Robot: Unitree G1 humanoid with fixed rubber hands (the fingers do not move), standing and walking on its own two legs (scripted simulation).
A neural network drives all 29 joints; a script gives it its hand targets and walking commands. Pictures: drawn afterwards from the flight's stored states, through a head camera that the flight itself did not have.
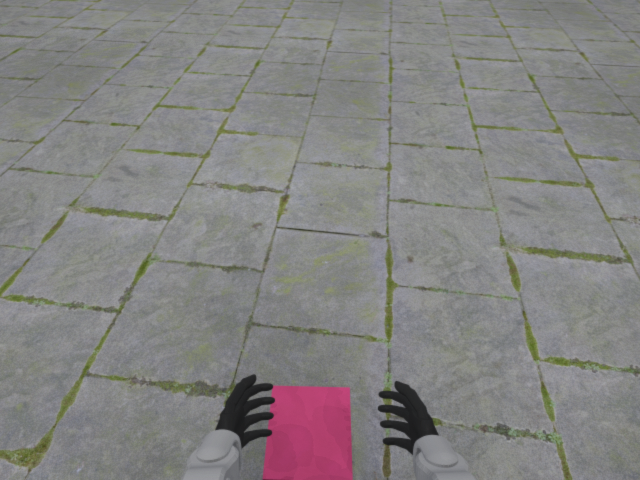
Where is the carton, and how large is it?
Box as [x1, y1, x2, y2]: [263, 386, 352, 479]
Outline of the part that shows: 273,386 271,396 275,399 275,401 270,404 270,411 274,414 274,416 269,420 268,428 272,431 272,433 267,437 263,479 352,479 349,387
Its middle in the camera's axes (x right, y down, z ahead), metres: -0.02 +0.54 +1.01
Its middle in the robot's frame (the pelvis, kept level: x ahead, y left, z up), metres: +0.35 +0.05 -0.63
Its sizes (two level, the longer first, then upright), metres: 0.210 0.200 0.250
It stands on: the floor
